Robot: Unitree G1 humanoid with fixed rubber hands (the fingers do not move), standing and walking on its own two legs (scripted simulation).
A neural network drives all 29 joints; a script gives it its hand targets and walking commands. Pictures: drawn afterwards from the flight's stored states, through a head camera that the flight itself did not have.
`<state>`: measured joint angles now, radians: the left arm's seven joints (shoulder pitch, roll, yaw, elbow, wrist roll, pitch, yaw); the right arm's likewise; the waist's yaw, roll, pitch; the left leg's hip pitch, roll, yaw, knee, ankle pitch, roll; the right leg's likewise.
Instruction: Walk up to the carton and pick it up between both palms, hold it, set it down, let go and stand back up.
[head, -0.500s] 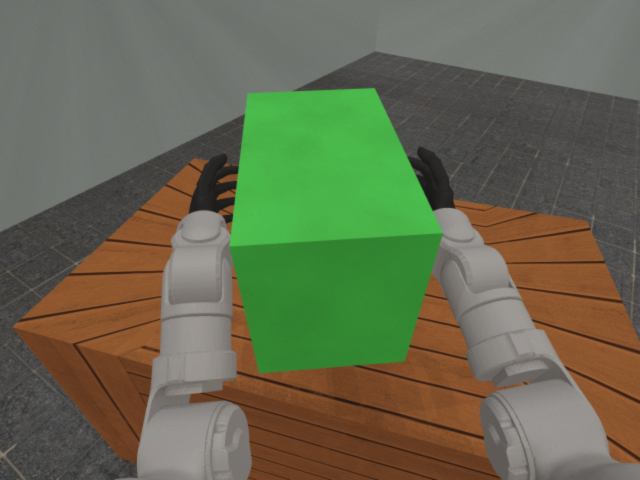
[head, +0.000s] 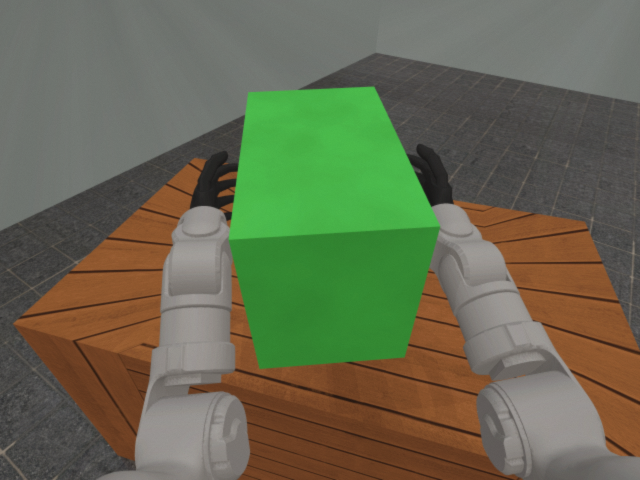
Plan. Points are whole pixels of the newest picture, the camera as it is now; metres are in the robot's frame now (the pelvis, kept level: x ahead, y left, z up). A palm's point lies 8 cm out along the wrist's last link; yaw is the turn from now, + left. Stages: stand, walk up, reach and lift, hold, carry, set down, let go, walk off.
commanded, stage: hold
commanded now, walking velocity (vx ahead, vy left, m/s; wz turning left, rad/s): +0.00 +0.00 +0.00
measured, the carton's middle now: (321, 216) +0.41 +0.00 +0.16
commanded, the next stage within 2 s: none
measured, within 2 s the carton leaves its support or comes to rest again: neither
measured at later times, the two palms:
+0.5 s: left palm (208, 213) +0.38 +0.14 +0.20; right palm (431, 207) +0.37 -0.14 +0.20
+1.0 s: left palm (205, 215) +0.37 +0.14 +0.20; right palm (432, 211) +0.36 -0.14 +0.20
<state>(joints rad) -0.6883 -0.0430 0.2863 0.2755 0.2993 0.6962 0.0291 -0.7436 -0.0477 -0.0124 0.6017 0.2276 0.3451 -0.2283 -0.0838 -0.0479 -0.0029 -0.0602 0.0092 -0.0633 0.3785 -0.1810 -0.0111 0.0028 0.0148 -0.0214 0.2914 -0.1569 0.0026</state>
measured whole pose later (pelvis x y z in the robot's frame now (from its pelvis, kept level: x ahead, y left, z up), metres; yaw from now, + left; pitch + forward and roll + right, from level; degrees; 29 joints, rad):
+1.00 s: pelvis +0.00 +0.00 +0.00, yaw +0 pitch -9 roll -1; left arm -0.68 -0.05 0.29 0.26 0.31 0.70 0.02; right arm -0.72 -0.04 -0.02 0.58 0.21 0.34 -0.23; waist -0.09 -0.05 0.01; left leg -0.05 0.00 -0.06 0.38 -0.18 -0.01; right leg 0.02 0.01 -0.02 0.29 -0.16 0.01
